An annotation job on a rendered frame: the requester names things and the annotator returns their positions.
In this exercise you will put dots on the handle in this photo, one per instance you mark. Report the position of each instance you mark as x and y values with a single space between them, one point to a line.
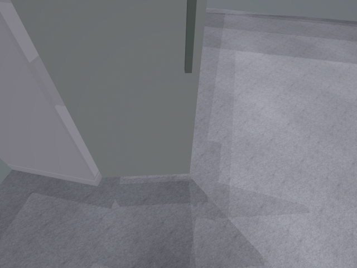
190 32

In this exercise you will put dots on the fridge door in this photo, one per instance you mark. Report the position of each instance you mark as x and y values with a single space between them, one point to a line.
119 68

